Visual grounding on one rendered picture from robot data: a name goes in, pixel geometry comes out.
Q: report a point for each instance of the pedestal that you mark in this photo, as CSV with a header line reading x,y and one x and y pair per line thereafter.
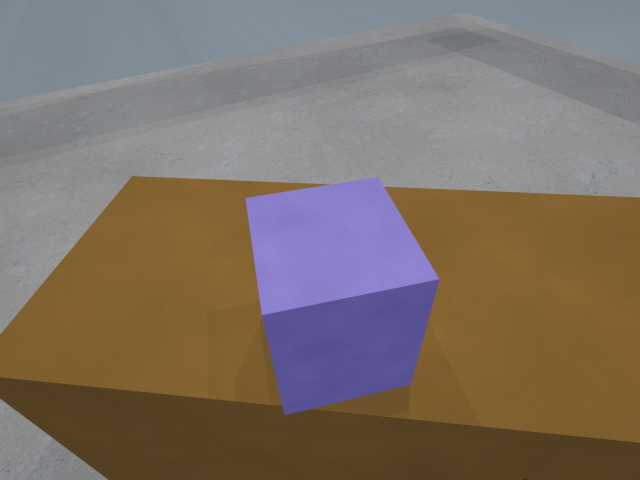
x,y
144,352

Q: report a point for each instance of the carton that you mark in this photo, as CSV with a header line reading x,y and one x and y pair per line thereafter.
x,y
345,291

